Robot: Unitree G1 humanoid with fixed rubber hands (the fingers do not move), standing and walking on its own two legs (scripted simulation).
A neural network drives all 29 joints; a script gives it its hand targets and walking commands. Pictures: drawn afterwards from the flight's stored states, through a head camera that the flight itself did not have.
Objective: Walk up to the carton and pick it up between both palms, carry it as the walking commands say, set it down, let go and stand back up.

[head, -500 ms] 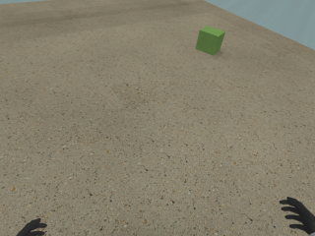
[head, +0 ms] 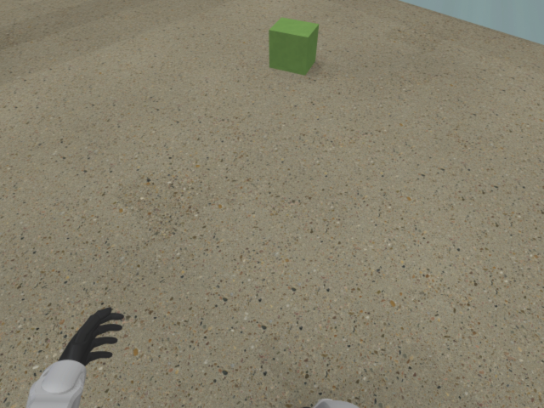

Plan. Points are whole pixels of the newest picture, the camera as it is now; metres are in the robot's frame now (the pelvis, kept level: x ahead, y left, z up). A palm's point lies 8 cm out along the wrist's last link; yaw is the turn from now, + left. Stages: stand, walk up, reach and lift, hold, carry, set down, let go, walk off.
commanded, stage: walk up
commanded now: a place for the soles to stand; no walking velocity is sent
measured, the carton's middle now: (293, 46) +2.36 -0.30 -0.63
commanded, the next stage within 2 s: none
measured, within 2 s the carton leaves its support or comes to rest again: neither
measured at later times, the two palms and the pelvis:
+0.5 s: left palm (81, 233) +0.47 +0.37 -0.08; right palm (422, 213) +0.44 -0.30 -0.03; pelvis +0.34 +0.05 +0.01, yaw -6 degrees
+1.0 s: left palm (134, 128) +0.77 +0.32 -0.05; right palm (399, 137) +0.70 -0.35 -0.07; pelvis +0.64 -0.01 +0.01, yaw -6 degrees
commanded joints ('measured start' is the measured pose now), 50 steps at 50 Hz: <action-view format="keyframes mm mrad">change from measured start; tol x32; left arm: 1 148 232 67 -26 -11 -25 24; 50 236 247 71 -67 13 -64 19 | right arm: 1 11 -210 -47 -69 -8 -15 9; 50 -87 -125 -60 -114 -15 4 56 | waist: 1 110 -84 -120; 17 -76 227 -400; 29 32 88 -4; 39 260 -347 -325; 50 100 -123 -20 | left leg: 1 -411 62 -72 -14 82 -15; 15 210 -95 55 -632 223 55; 17 664 344 -589 -765 -149 208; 23 85 190 -162 -934 134 192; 35 144 148 66 -878 386 123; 37 52 124 128 -611 578 90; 40 -490 -98 -59 161 -89 25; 50 -260 12 29 -420 221 -37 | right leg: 1 404 -296 358 -289 77 -152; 12 132 -225 141 -420 -48 -102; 15 153 -170 66 -3 241 -55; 19 -375 -54 264 741 -212 18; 37 288 -34 22 -91 7 -2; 39 800 -395 630 -180 -320 -174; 50 153 -253 194 -380 -111 -158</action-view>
